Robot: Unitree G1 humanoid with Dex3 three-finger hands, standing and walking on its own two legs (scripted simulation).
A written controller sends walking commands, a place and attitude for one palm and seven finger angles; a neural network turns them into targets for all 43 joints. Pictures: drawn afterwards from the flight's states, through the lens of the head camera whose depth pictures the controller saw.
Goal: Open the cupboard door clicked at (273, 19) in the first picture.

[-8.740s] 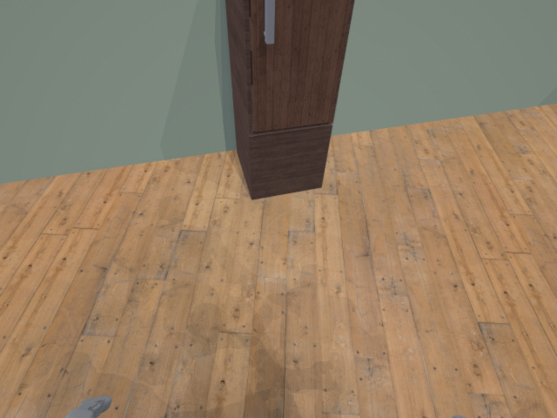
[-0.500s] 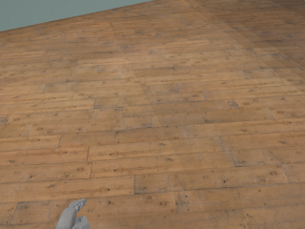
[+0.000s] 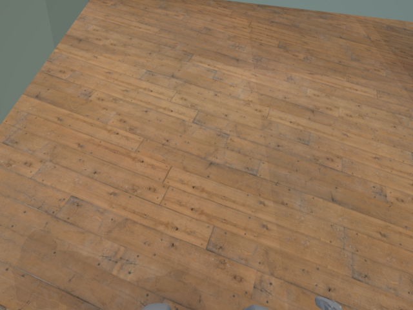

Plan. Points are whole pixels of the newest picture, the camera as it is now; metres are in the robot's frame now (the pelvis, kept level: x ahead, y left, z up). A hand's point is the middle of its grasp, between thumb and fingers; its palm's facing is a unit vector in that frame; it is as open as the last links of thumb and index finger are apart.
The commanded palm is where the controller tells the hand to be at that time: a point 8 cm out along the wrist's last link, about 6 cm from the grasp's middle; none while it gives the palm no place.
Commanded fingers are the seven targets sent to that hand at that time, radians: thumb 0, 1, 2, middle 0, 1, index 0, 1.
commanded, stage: turn to face it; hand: left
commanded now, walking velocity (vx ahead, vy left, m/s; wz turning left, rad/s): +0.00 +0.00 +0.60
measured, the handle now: out of the picture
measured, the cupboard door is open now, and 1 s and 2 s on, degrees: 0 0 0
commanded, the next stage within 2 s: none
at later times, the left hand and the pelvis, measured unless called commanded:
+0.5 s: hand out of the picture +0.09 +0.21 -0.12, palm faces +0.26 -0.93 -0.27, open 7.4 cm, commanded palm none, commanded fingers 0.00 0.90 0.90 -0.20 -0.30 -0.20 -0.30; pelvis +0.00 -0.02 +0.02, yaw +17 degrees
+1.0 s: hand out of the picture -0.11 +0.13 -0.15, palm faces +0.59 -0.76 -0.27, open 7.4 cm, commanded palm none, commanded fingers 0.00 0.90 0.90 -0.20 -0.30 -0.20 -0.30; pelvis -0.01 -0.05 +0.01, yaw +36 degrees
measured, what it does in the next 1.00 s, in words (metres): steps on the spot, turning left: right foot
